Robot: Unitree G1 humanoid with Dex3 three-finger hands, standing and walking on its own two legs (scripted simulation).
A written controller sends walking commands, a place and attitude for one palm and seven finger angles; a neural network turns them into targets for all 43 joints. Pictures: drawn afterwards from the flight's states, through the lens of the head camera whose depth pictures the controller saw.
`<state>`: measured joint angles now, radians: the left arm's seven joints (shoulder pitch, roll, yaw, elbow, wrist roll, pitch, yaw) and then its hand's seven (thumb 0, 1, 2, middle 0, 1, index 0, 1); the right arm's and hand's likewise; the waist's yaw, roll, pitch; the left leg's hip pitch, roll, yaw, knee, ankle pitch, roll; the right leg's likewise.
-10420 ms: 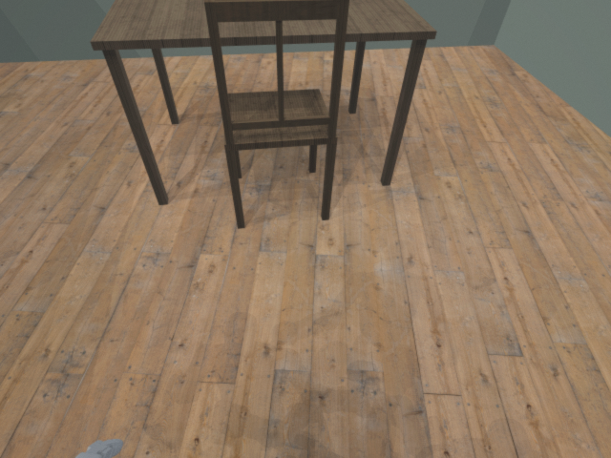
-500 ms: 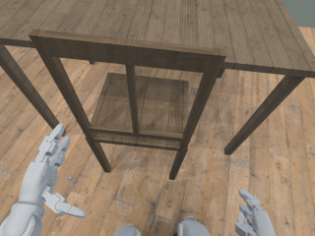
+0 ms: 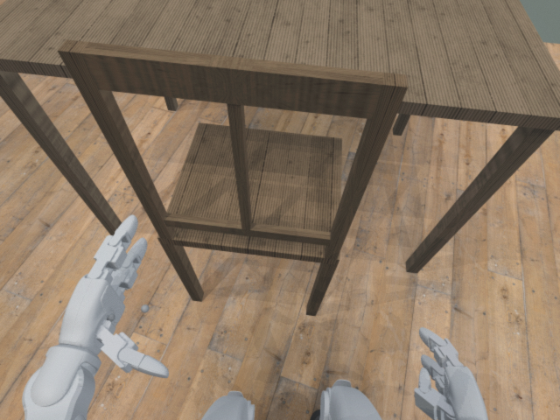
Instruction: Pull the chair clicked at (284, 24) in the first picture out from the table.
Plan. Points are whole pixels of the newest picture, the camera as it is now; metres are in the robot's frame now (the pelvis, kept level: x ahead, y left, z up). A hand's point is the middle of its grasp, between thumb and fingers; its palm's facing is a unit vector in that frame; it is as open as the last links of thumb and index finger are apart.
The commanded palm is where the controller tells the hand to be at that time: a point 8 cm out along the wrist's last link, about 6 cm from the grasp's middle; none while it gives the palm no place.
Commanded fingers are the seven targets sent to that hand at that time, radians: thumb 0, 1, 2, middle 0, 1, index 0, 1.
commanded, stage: aim the fingers beside a spindle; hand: left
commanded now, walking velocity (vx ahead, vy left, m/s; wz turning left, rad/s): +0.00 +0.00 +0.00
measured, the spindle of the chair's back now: (242, 177) +0.49 +0.09 +0.01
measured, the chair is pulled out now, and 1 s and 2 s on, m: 0.00 0.00 0.00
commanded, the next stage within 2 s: none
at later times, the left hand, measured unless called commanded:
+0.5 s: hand (188, 281) +0.30 +0.14 +0.02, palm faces -0.10 -0.99 -0.04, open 16.9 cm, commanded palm +0.28 +0.20 +0.02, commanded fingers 0.00 -0.50 0.30 -0.06 -0.08 -0.06 -0.08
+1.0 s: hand (231, 274) +0.32 +0.09 -0.01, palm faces -0.15 -0.99 -0.03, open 16.9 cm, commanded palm +0.31 +0.15 +0.00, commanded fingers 0.00 -0.50 0.30 -0.06 -0.08 -0.06 -0.08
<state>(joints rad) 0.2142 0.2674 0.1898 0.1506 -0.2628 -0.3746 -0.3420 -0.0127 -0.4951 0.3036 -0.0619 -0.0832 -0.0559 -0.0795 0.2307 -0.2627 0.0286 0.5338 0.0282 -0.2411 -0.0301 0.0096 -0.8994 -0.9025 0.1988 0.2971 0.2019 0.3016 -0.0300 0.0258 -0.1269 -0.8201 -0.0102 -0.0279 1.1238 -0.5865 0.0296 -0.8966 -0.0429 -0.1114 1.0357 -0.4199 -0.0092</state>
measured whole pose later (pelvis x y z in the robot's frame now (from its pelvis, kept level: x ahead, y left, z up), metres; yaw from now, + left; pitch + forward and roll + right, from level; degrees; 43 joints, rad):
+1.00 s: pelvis -0.01 -0.02 -0.03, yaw +0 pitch +21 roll +0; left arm -0.10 0.15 0.02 0.34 -0.12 -0.42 -0.12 -0.01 -0.49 0.30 -0.06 -0.08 -0.06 -0.08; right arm 0.20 -0.25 0.01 0.53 0.01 -0.13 0.01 0.01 -0.90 -0.90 0.20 0.30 0.20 0.30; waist -0.05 0.02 -0.14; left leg -0.99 -0.01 -0.01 1.24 -0.61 0.01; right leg -1.10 -0.05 -0.09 1.18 -0.46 -0.03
